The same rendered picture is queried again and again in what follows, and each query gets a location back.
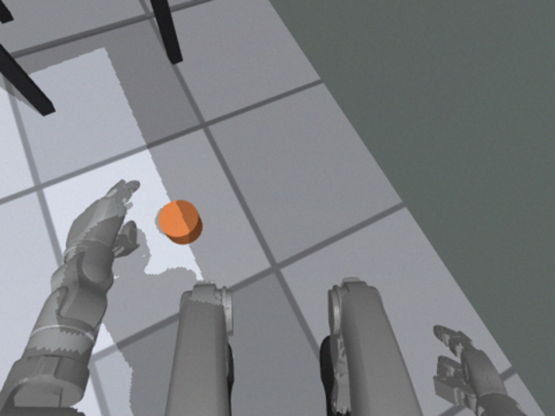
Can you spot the right robot arm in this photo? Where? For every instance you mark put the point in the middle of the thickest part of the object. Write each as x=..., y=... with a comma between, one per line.
x=497, y=404

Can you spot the left robot arm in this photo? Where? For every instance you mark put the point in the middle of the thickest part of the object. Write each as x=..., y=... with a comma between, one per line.
x=53, y=373

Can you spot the left robot hand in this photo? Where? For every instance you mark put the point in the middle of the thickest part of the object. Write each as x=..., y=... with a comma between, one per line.
x=102, y=221

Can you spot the right robot hand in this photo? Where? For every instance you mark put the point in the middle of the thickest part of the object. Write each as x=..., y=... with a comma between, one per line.
x=462, y=384

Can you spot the tin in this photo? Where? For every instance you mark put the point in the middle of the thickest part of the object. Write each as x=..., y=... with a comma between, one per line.
x=181, y=222

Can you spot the right robot foot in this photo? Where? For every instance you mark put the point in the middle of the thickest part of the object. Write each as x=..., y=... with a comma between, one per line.
x=327, y=377

